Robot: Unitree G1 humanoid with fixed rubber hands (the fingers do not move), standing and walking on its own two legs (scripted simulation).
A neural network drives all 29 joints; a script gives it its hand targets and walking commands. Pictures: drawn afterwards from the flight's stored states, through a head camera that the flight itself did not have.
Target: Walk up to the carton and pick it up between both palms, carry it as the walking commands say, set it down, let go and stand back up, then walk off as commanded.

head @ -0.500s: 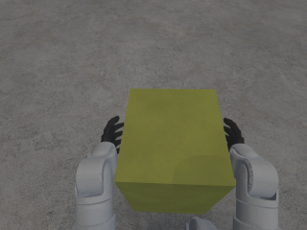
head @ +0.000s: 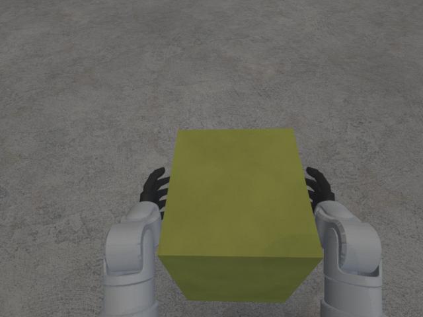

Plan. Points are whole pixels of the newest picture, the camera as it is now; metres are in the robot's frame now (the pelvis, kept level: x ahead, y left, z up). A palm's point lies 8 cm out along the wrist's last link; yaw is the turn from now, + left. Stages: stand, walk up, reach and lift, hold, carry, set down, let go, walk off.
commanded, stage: carry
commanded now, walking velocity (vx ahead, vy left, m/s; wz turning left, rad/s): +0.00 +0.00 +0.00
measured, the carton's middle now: (235, 223) +0.28 +0.00 +0.01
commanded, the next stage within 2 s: none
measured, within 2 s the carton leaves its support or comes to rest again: neither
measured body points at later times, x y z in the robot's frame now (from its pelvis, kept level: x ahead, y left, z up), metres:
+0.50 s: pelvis +0.03 +0.04 -0.01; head +0.03 +0.04 +0.44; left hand +0.32 +0.19 +0.05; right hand +0.32 -0.11 +0.05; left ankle -0.11 +0.09 -0.73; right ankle +0.03 -0.08 -0.74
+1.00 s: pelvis +0.06 +0.05 -0.01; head +0.04 +0.06 +0.44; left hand +0.34 +0.21 +0.06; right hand +0.34 -0.09 +0.06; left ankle -0.05 +0.12 -0.74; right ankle +0.05 -0.06 -0.74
